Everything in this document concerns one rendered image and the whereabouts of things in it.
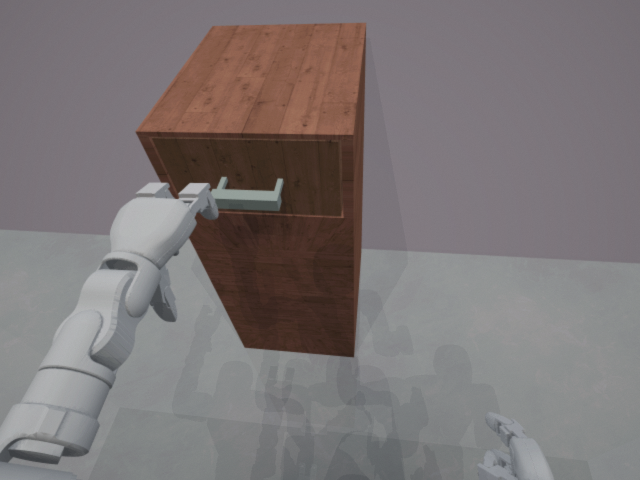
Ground robot right hand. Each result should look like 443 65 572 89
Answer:
477 412 554 480

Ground handle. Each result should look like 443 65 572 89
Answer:
211 177 284 211

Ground cabinet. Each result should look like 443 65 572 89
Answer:
135 23 366 357

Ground drawer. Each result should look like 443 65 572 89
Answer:
152 137 343 216

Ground robot left hand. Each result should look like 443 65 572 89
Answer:
110 183 219 322

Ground left robot forearm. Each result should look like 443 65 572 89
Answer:
0 252 161 464

